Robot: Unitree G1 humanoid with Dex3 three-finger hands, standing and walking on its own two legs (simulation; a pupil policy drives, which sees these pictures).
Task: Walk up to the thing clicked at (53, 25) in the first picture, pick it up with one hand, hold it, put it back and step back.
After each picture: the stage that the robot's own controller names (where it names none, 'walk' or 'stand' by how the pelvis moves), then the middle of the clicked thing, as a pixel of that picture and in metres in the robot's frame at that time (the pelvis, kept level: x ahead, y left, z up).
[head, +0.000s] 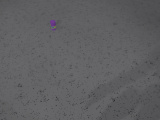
stand; (53, 25) +1.68 +0.34 -0.72
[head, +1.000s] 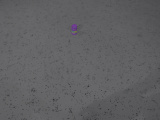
walk; (74, 29) +1.57 +0.12 -0.69
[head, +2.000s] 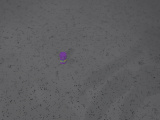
walk; (63, 58) +1.06 +0.14 -0.71
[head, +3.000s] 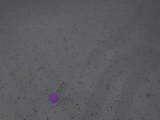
walk; (54, 100) +0.61 +0.19 -0.71
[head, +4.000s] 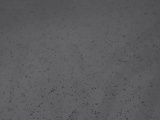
walk; out of the picture +0.37 +0.21 -0.70
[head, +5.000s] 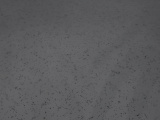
stand; out of the picture +0.29 +0.16 -0.71
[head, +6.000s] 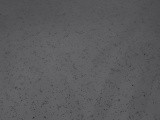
stand; out of the picture +0.29 +0.16 -0.72
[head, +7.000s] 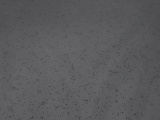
stand; out of the picture +0.29 +0.18 -0.73
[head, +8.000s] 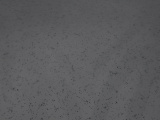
stand; out of the picture +0.28 +0.18 -0.73
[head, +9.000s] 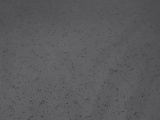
go down; out of the picture +0.28 +0.17 -0.72
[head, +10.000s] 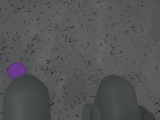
go down; (18, 73) +0.37 +0.21 -0.29
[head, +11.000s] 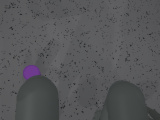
close in; (33, 75) +0.36 +0.21 -0.30
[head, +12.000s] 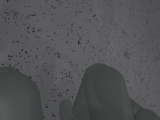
close in; out of the picture +0.34 +0.24 -0.21
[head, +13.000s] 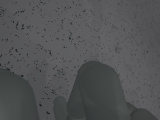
close; out of the picture +0.35 +0.25 -0.21
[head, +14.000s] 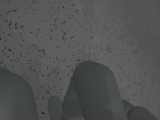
lift; out of the picture +0.35 +0.25 -0.21
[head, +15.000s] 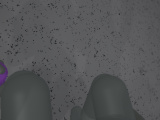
lift; out of the picture +0.30 +0.25 -0.13
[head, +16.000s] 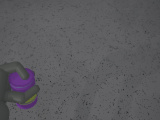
lift; (24, 89) +0.31 +0.18 +0.03
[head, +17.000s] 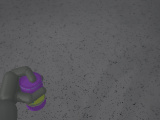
hold; (33, 92) +0.32 +0.16 +0.02
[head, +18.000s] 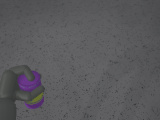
hold; (31, 90) +0.32 +0.17 +0.01
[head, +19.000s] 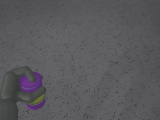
hold; (33, 91) +0.32 +0.17 +0.01
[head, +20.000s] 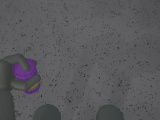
crouch; (27, 77) +0.36 +0.18 -0.06
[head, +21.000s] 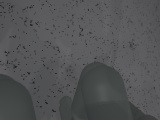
lower; out of the picture +0.36 +0.28 -0.21
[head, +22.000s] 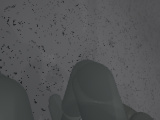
lower; out of the picture +0.38 +0.28 -0.21
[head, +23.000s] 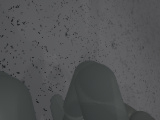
lower; out of the picture +0.37 +0.28 -0.22
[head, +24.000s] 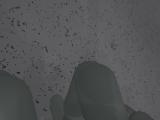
lower; out of the picture +0.37 +0.28 -0.22
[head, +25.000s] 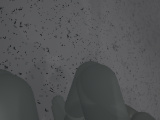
loosen; out of the picture +0.36 +0.26 -0.22
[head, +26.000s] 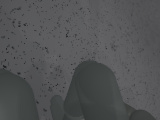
withdraw; out of the picture +0.35 +0.25 -0.22
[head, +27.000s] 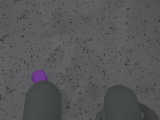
walk; (40, 79) +0.37 +0.20 -0.35
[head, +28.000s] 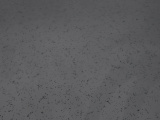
stand; out of the picture +0.30 +0.16 -0.66
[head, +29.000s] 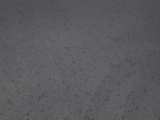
stand; out of the picture +0.31 +0.17 -0.66
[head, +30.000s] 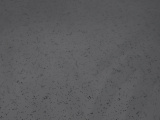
stand; out of the picture +0.31 +0.16 -0.70
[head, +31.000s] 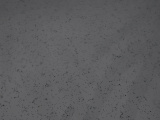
stand; out of the picture +0.34 +0.16 -0.70
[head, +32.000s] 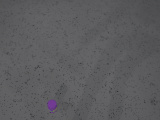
walk; (52, 106) +0.45 +0.16 -0.71
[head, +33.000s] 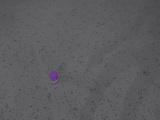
walk; (54, 77) +0.74 +0.27 -0.69
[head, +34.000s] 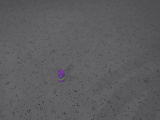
stand; (61, 75) +0.92 +0.18 -0.71
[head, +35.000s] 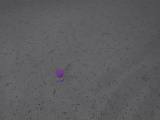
stand; (60, 75) +0.92 +0.20 -0.73
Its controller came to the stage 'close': yes
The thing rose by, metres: 0.71
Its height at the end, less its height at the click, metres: +0.00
